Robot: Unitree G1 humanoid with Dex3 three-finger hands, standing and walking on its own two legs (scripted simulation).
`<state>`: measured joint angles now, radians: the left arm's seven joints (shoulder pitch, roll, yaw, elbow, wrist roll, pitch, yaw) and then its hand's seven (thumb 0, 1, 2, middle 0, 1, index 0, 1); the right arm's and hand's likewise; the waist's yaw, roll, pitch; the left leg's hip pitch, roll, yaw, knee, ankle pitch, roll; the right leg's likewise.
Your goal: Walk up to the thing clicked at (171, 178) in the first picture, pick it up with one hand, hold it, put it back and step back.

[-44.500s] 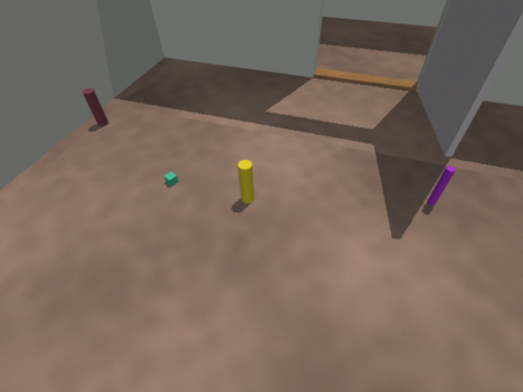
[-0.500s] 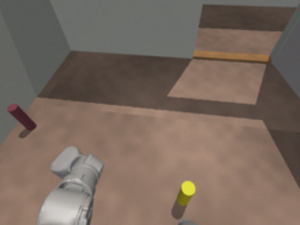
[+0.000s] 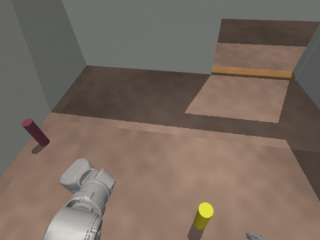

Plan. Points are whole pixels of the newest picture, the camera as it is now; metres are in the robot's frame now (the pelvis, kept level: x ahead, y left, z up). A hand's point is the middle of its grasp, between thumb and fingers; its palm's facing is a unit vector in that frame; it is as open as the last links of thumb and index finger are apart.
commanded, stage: hold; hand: left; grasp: from above
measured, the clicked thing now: (89, 184) +0.33 +0.23 -0.09
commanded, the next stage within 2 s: crouch in 1.54 s
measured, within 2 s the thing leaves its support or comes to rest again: neither
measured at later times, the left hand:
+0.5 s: hand (87, 178) +0.33 +0.22 -0.04, palm faces -0.23 -0.38 -0.90, open 7.9 cm
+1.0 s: hand (86, 177) +0.33 +0.22 -0.03, palm faces -0.23 -0.39 -0.89, open 8.0 cm
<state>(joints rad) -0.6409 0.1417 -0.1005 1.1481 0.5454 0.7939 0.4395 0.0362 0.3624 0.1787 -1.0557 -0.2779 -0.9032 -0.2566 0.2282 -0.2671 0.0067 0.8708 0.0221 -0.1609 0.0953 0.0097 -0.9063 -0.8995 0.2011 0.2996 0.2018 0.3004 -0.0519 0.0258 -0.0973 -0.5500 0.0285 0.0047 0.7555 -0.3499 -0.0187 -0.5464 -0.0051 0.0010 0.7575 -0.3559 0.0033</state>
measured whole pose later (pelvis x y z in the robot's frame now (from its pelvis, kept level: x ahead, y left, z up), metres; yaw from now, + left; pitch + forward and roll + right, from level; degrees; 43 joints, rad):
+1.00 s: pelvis +0.02 +0.00 +0.02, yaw +0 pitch +5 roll +0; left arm -0.60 0.12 -0.14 1.03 0.54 0.90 0.39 0.00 0.33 0.30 -1.04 -0.31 -0.85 -0.32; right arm 0.18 -0.27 0.02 0.83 0.04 -0.13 0.12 0.01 -0.91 -0.90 0.20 0.30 0.20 0.30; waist -0.02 0.03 -0.07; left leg -0.37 0.02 0.01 0.60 -0.31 -0.02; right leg -0.38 -0.01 0.00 0.61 -0.32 0.00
